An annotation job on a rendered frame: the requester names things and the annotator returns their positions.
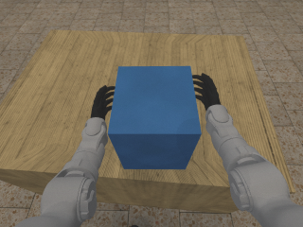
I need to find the left robot forearm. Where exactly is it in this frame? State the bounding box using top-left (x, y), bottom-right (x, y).
top-left (40, 117), bottom-right (108, 214)

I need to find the pedestal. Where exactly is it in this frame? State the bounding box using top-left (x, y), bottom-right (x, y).
top-left (0, 29), bottom-right (296, 214)

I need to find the right robot hand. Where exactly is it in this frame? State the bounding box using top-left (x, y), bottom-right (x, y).
top-left (192, 73), bottom-right (221, 111)

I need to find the robot left upper arm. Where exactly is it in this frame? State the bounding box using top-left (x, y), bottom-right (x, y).
top-left (14, 177), bottom-right (98, 227)

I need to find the carton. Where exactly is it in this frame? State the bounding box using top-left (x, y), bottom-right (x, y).
top-left (107, 66), bottom-right (202, 169)

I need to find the robot right upper arm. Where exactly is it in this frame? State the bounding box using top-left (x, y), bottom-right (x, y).
top-left (228, 161), bottom-right (303, 227)

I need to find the left robot hand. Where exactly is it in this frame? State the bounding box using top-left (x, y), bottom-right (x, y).
top-left (90, 85), bottom-right (116, 120)

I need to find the right robot forearm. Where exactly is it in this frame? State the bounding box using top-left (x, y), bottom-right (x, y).
top-left (205, 104), bottom-right (291, 198)

